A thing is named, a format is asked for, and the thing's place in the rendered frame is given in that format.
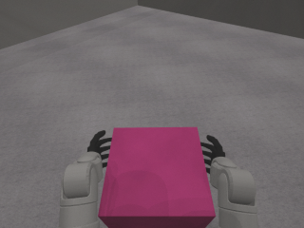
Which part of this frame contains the robot left forearm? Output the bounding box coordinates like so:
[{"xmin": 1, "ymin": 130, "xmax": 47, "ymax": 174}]
[{"xmin": 57, "ymin": 151, "xmax": 104, "ymax": 228}]

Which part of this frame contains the robot right forearm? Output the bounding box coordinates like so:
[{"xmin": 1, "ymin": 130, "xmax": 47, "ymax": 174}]
[{"xmin": 209, "ymin": 157, "xmax": 258, "ymax": 228}]

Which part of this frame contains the right robot hand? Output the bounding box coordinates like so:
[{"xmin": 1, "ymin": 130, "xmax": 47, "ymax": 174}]
[{"xmin": 200, "ymin": 135, "xmax": 225, "ymax": 174}]

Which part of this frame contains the carton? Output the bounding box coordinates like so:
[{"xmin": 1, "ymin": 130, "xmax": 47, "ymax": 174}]
[{"xmin": 98, "ymin": 126, "xmax": 216, "ymax": 228}]

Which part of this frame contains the left robot hand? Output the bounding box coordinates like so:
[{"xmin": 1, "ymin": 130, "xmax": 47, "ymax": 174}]
[{"xmin": 87, "ymin": 130, "xmax": 112, "ymax": 168}]

